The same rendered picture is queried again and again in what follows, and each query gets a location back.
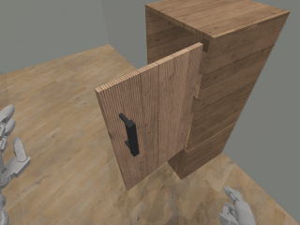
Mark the left robot forearm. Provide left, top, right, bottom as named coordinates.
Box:
left=0, top=194, right=9, bottom=225

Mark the cupboard door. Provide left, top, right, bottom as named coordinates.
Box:
left=95, top=42, right=203, bottom=191

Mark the handle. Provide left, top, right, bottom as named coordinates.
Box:
left=118, top=113, right=140, bottom=157

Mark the left robot hand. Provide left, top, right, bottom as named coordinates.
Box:
left=0, top=104, right=31, bottom=194

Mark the right robot hand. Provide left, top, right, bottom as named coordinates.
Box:
left=219, top=186, right=256, bottom=225

